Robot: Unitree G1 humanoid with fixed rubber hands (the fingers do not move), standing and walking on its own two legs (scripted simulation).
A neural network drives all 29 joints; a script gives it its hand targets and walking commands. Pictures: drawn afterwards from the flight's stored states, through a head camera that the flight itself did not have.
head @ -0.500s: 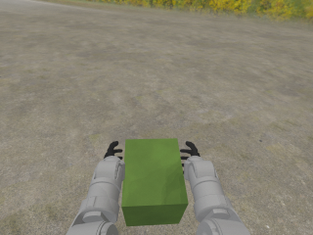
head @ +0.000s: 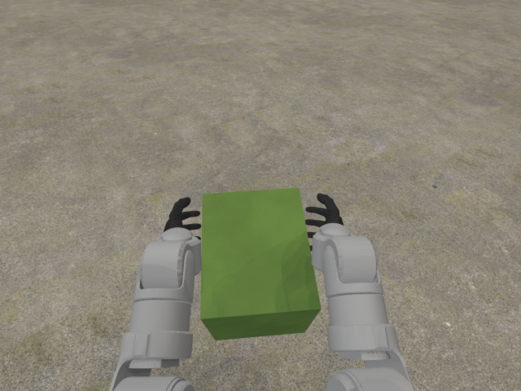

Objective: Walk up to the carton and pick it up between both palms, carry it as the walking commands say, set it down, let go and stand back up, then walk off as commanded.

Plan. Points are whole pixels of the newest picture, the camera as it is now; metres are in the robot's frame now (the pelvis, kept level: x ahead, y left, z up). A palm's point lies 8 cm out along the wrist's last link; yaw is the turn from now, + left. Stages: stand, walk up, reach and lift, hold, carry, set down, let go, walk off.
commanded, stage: carry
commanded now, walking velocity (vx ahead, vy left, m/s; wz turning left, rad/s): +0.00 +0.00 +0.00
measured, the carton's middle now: (255, 266) +0.32 +0.00 +0.02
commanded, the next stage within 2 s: none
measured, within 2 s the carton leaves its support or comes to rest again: neither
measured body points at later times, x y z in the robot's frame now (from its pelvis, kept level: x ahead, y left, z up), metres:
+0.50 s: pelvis -0.04 -0.02 +0.00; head -0.08 -0.03 +0.45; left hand +0.27 +0.10 +0.08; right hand +0.27 -0.15 +0.08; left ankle +0.09 +0.11 -0.71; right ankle +0.07 -0.17 -0.71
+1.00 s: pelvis -0.10 -0.04 -0.03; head -0.13 -0.04 +0.42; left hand +0.21 +0.09 +0.04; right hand +0.22 -0.16 +0.04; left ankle +0.06 +0.10 -0.69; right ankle +0.05 -0.15 -0.71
